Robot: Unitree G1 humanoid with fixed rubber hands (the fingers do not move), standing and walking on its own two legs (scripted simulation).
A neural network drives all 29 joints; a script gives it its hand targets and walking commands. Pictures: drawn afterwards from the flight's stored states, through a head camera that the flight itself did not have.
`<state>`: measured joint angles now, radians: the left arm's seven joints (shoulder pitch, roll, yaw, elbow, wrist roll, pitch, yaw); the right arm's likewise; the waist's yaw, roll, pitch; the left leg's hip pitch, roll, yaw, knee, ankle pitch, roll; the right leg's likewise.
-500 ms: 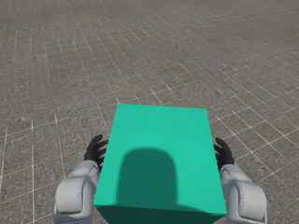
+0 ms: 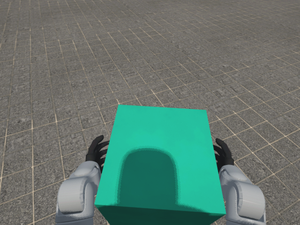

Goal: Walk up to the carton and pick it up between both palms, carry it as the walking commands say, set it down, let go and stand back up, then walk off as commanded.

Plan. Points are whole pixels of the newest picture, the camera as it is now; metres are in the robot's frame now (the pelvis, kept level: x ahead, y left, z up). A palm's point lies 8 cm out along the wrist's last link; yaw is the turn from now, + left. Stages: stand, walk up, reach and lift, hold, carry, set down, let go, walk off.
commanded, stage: carry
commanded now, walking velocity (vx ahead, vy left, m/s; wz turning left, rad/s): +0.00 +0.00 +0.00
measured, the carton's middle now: (157, 174) +0.26 +0.00 +0.00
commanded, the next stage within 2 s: none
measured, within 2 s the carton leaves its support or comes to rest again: neither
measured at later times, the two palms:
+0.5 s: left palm (92, 162) +0.24 +0.16 +0.09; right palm (228, 166) +0.25 -0.16 +0.09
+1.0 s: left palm (117, 103) +0.47 +0.14 +0.07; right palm (212, 104) +0.48 -0.18 +0.07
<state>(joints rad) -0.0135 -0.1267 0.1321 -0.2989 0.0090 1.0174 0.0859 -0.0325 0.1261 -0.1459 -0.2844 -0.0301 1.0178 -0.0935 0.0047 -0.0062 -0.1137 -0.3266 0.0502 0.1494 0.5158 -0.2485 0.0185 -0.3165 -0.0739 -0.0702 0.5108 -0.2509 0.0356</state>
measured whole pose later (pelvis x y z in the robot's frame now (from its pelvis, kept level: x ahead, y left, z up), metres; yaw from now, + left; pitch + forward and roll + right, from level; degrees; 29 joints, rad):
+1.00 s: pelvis +0.25 -0.02 -0.01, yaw +4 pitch +5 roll -3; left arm 0.09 -0.14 0.05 -0.53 -0.02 1.12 0.13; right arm 0.10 0.14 -0.15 -0.58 0.04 1.16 -0.12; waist -0.02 0.04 -0.10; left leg -0.25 0.11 0.04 1.01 -0.46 -0.02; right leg -0.31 0.00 -0.19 0.53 -0.30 -0.04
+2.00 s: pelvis +0.93 +0.00 +0.00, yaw +0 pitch +4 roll +0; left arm 0.06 -0.13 0.10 -0.58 -0.02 1.13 0.11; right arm 0.03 0.13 -0.10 -0.57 0.00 1.15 -0.12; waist 0.00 0.02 -0.04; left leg -0.32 0.06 0.12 0.46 -0.18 0.00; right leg -0.32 -0.02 -0.21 0.47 -0.22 -0.07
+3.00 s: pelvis +0.98 +0.03 +0.00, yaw +0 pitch +3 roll +0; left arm 0.00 -0.13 0.14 -0.20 0.04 0.91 0.05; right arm -0.02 0.13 -0.15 -0.18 -0.05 0.90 -0.06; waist 0.01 0.00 -0.11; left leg -0.25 0.03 0.17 0.52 -0.32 0.03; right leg -0.25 -0.07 -0.20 0.52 -0.32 0.00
